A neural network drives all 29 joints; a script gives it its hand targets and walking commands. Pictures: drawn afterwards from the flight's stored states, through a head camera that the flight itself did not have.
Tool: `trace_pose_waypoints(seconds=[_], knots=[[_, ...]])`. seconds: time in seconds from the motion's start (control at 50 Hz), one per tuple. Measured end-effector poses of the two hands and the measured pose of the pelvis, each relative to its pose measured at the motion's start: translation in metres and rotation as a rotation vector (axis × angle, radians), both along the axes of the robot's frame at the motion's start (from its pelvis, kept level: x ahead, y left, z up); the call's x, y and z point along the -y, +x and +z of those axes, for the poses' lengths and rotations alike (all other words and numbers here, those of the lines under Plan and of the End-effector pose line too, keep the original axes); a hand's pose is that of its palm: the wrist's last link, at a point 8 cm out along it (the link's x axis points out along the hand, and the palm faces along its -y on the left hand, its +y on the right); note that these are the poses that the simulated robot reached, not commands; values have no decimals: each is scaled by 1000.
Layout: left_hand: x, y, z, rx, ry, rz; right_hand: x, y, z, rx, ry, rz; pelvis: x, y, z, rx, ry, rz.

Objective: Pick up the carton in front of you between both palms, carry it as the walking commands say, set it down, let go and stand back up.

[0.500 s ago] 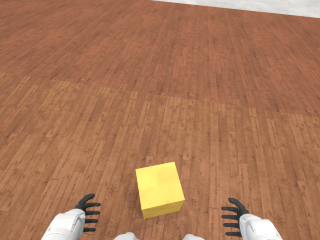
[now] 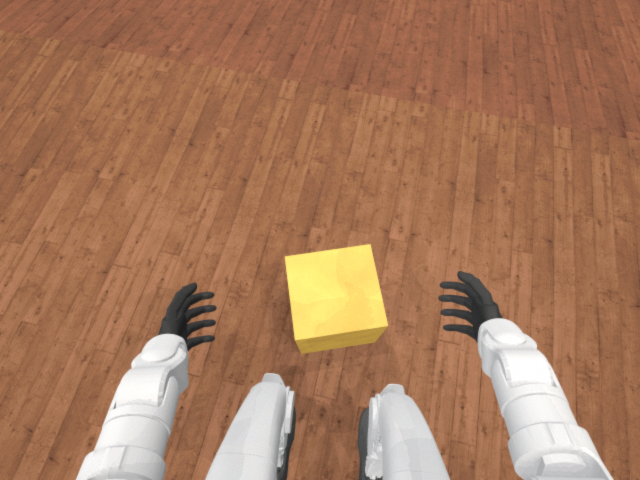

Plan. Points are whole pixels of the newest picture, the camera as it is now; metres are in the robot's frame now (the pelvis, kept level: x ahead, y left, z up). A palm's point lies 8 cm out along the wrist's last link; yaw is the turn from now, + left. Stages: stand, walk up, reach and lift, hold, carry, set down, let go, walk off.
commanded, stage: reach and lift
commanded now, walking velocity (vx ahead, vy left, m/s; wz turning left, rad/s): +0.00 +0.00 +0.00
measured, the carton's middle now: (333, 302) +0.44 +0.01 -0.56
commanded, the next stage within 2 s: none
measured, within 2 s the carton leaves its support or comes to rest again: neither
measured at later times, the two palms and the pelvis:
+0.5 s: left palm (215, 246) +0.41 +0.21 -0.13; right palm (457, 213) +0.50 -0.18 -0.13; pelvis -0.03 -0.01 -0.04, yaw +0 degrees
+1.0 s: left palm (241, 290) +0.40 +0.21 -0.35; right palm (422, 272) +0.48 -0.17 -0.36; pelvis -0.04 +0.00 -0.20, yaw +3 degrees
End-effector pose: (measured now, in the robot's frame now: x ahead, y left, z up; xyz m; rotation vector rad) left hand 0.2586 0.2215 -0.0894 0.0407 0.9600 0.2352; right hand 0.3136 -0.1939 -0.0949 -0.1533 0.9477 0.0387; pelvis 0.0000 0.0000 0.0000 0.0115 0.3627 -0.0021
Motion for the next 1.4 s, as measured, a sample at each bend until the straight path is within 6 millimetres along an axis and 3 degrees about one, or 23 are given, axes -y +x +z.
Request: trace_pose_waypoints(seconds=[0.26, 0.42, 0.52, 0.64, 0.74, 0.92, 1.08, 1.26, 1.4], knots=[[15, 86, -20, 167, 13, 97, -15, 104, -15, 138, 26, 32, 8, -31, -27, -130, 14, -9], [14, 137, -33, 278, 30, 131, -17, 167, -27, 245, 34, 45, 10, -31, -40, -273, 24, -11], [14, 156, -42, 311, 35, 124, -17, 191, -38, 276, 37, 57, 11, -23, -42, -353, 27, -9], [14, 162, -68, 303, 28, 117, -19, 195, -67, 267, 46, 51, 11, -11, -52, -444, 31, -4], [15, 159, -112, 267, 23, 105, -23, 187, -114, 239, 48, 38, 9, -8, -79, -507, 35, -1], [13, 145, -221, 239, 24, 99, -23, 166, -228, 236, 34, 14, 4, -26, -159, -538, 38, 8], [14, 143, -298, 243, 15, 103, -23, 165, -300, 257, 29, 4, 2, -55, -233, -441, 40, 13], [20, 147, -358, 197, 8, 98, -31, 169, -357, 219, 31, -13, 2, -74, -285, -324, 45, 20], [7, 159, -385, 177, 30, 87, -38, 168, -398, 201, 37, -3, 2, -73, -305, -294, 44, 34]])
